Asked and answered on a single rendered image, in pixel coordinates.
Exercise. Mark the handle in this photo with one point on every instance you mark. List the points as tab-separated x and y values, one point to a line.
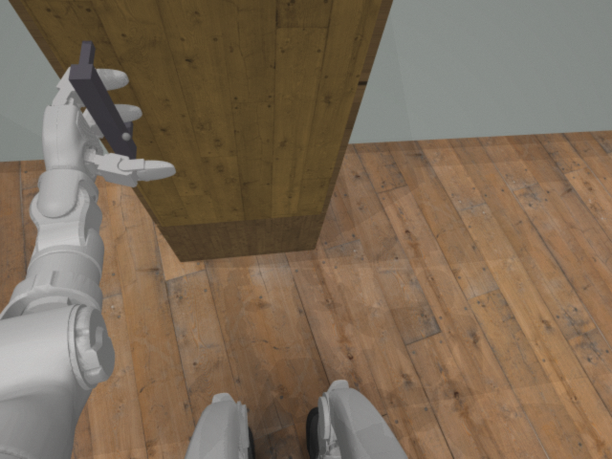
88	85

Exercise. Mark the robot left upper arm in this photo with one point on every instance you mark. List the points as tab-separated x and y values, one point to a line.
50	361

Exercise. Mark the robot right shin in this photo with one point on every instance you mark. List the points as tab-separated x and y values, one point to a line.
330	451

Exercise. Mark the left robot forearm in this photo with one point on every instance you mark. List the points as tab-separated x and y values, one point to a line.
66	265

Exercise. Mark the robot left hand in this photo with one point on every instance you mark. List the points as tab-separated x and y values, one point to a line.
67	135

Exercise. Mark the robot left thigh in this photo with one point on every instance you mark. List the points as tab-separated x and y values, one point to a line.
221	432

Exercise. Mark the cupboard door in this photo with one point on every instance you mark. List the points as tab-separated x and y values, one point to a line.
248	99

